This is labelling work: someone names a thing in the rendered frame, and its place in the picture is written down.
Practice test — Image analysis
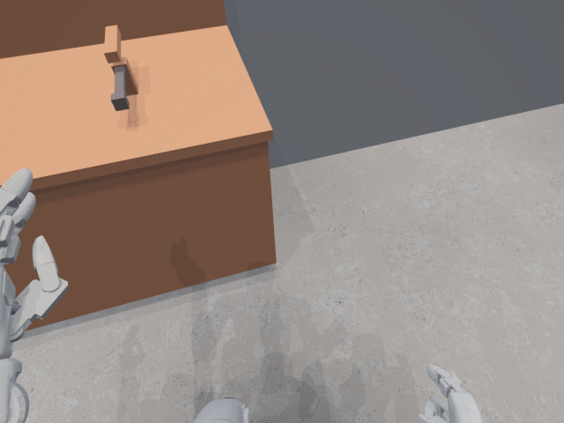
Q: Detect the left robot forearm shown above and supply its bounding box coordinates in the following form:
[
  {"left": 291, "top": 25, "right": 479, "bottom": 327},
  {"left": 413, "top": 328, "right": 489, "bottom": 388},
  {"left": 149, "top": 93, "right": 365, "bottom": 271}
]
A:
[{"left": 0, "top": 358, "right": 29, "bottom": 423}]

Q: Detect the robot left hand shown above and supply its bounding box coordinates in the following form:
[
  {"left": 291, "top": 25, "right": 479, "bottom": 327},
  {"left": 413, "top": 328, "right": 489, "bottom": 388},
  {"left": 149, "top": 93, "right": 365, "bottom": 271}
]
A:
[{"left": 0, "top": 167, "right": 68, "bottom": 360}]

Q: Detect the robot right hand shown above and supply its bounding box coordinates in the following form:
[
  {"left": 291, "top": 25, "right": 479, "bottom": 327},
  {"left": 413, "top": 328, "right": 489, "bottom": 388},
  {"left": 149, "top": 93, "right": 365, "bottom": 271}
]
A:
[{"left": 419, "top": 364, "right": 485, "bottom": 423}]

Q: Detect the robot left thigh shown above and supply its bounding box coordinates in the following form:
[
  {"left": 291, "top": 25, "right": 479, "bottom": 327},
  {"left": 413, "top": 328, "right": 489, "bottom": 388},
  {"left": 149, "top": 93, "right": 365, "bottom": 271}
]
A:
[{"left": 193, "top": 398, "right": 250, "bottom": 423}]

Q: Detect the tap lever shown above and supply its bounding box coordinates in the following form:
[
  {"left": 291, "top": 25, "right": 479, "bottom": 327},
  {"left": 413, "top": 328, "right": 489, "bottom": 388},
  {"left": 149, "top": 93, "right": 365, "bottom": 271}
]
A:
[{"left": 111, "top": 66, "right": 130, "bottom": 111}]

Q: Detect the counter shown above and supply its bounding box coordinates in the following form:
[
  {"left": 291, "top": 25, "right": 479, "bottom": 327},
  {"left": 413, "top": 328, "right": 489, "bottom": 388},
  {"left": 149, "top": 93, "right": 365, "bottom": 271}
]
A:
[{"left": 0, "top": 0, "right": 277, "bottom": 330}]

